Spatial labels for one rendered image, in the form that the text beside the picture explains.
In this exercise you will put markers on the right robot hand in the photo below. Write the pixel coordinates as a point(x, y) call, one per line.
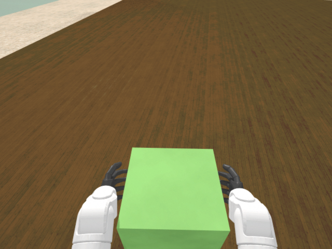
point(234, 179)

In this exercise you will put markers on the carton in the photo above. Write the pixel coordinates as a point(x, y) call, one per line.
point(172, 199)

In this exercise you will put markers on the right robot forearm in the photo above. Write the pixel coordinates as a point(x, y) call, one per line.
point(253, 223)

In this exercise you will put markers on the left robot forearm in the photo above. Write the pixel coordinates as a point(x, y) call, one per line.
point(95, 220)

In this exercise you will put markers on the left robot hand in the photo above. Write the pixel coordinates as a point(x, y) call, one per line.
point(110, 179)

